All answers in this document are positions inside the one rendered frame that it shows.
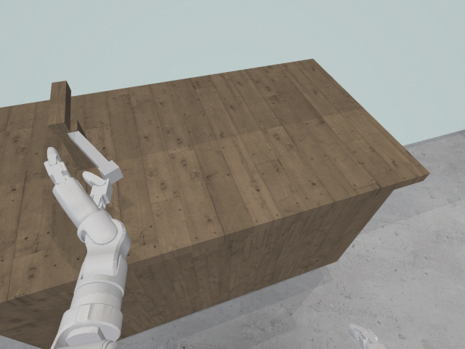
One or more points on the counter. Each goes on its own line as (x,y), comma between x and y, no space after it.
(232,182)

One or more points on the left robot hand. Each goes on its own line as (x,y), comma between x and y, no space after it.
(72,197)

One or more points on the left robot forearm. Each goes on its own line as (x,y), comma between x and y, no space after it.
(95,312)

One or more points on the tap lever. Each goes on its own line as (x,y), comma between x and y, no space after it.
(108,169)

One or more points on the right robot hand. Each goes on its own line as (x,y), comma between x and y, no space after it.
(366,338)

